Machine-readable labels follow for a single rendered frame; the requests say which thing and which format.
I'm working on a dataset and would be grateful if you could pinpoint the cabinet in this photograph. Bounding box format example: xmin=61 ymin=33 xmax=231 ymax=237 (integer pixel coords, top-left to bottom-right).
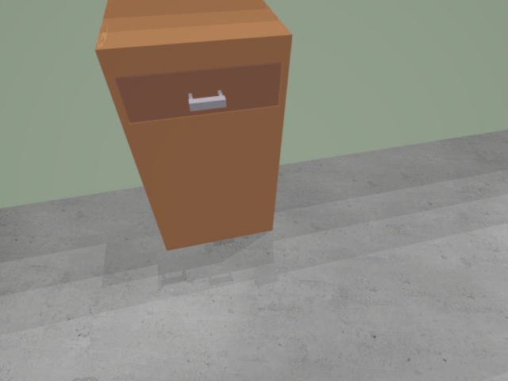
xmin=95 ymin=0 xmax=292 ymax=251

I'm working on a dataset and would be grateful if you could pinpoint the drawer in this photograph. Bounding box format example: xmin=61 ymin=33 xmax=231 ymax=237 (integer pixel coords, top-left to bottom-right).
xmin=116 ymin=62 xmax=282 ymax=123

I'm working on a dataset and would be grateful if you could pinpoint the handle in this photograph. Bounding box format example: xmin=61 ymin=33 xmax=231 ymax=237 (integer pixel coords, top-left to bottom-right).
xmin=188 ymin=90 xmax=226 ymax=111

